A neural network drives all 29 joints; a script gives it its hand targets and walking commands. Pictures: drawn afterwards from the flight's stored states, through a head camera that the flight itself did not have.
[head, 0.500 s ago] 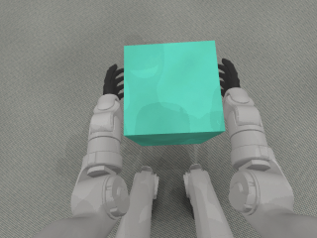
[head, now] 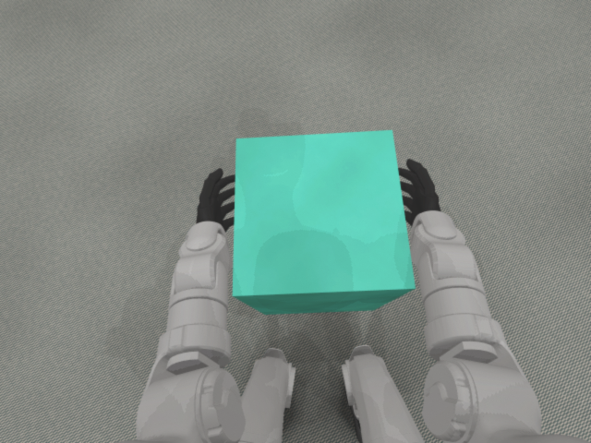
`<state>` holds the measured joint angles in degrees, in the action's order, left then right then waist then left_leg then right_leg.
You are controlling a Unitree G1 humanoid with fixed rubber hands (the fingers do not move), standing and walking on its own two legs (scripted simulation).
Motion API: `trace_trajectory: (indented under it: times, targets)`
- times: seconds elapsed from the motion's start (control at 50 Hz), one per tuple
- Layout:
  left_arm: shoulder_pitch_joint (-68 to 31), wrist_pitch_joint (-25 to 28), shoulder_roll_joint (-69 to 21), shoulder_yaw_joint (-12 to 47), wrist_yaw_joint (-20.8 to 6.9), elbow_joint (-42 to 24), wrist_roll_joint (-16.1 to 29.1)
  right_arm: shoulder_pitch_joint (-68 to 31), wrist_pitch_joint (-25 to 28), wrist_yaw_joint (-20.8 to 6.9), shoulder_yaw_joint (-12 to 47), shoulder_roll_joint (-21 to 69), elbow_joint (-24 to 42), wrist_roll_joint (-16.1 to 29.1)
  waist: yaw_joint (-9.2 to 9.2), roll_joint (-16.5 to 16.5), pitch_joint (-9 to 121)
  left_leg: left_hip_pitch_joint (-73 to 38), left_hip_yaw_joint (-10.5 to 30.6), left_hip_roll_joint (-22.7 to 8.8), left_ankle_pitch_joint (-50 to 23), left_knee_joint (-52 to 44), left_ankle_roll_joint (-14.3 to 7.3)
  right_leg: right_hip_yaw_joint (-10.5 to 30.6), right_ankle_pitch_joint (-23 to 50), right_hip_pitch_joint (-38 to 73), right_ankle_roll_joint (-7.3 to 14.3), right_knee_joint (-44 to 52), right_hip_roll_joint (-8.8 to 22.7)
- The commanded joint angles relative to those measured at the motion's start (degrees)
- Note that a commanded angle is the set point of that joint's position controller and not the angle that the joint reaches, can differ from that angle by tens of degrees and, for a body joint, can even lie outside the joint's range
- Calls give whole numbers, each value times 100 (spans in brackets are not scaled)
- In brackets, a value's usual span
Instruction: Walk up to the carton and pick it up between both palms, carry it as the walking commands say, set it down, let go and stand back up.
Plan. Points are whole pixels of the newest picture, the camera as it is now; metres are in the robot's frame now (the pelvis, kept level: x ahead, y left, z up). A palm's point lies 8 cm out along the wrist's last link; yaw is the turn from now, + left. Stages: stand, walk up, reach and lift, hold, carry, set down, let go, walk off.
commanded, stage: reach and lift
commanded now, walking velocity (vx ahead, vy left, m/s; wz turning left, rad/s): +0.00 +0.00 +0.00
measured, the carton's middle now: (316, 239) +0.39 +0.00 -0.12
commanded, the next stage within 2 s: none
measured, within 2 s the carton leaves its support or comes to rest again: neither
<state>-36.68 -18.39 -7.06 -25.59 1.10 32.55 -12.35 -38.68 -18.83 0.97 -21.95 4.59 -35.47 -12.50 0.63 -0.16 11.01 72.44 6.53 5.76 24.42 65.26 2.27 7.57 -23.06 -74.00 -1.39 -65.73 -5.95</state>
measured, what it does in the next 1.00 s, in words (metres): rises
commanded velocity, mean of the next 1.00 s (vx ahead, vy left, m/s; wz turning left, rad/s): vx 0.00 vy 0.00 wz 0.00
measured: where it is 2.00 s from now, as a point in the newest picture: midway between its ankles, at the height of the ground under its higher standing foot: (317, 420)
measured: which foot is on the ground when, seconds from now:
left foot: down 0.00-1.00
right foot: down 0.00-1.00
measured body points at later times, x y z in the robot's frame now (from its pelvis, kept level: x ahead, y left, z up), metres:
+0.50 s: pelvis +0.02 +0.00 +0.06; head +0.14 -0.01 +0.50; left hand +0.38 +0.16 +0.02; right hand +0.39 -0.15 +0.02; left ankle +0.05 +0.13 -0.63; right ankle +0.06 -0.12 -0.63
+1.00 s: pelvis +0.04 +0.01 +0.10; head +0.08 +0.00 +0.55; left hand +0.36 +0.16 +0.10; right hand +0.37 -0.14 +0.09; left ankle +0.05 +0.13 -0.63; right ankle +0.06 -0.12 -0.63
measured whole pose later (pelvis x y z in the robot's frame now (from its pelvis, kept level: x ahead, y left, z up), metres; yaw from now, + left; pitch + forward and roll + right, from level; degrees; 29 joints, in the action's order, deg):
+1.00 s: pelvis +0.04 +0.01 +0.10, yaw +0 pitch +7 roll +0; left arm -18.9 -26.5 -9.8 -19.2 -0.9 23.6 -14.5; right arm -19.7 -26.6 -0.4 -17.7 8.8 -24.9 -14.4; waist 0.1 0.7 3.3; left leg 22.4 8.7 3.7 13.8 29.4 0.6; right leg 8.1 -12.9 -23.3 -0.5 -29.4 -3.3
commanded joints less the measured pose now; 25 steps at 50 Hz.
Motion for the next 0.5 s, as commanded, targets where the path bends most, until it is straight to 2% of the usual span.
trace_trajectory:
  times: [0.0,0.48]
  targets:
    - [-3199,32,-5891,3359,-1346,233,651,-3032,139,-1262,3203,6099,-58,677,43,-106,4139,-2239,-539,269,-1668,-867,-62,-492,1806,3029,24,835,-228]
    - [-1805,-89,-5722,3604,-1511,-171,520,-1679,40,-1317,3465,6034,393,580,61,-84,2925,-3959,-299,120,-2268,-2462,-126,-255,2429,4820,61,2470,-38]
